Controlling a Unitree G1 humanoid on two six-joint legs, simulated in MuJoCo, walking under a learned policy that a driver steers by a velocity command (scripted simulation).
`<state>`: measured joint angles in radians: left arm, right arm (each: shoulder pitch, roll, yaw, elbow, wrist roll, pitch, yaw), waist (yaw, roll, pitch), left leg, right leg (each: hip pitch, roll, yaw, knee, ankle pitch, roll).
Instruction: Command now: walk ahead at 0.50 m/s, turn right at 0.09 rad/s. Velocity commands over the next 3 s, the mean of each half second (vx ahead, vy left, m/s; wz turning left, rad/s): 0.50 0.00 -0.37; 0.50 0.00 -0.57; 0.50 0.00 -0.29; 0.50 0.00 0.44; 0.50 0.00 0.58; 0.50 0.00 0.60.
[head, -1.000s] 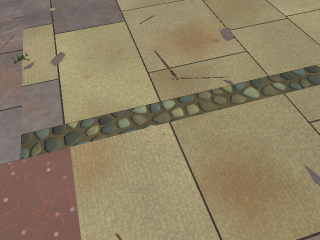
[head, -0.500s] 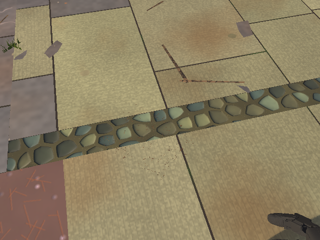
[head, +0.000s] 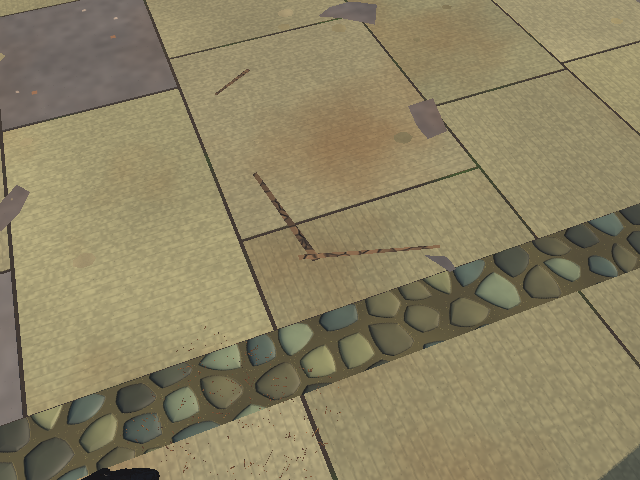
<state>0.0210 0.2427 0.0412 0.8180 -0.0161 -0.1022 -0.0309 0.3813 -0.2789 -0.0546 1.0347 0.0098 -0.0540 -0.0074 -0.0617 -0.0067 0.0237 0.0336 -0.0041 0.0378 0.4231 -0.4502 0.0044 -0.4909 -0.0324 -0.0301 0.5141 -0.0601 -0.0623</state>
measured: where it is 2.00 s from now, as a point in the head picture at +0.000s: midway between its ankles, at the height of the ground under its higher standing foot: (474, 243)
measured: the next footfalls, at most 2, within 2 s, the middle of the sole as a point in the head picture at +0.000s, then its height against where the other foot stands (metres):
left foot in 0.50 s outside the picture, level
right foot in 1.02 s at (445, 399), level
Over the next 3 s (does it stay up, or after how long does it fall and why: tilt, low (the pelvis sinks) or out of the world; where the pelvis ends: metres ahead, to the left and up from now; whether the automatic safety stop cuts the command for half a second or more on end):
stays up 1.55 -0.44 0.01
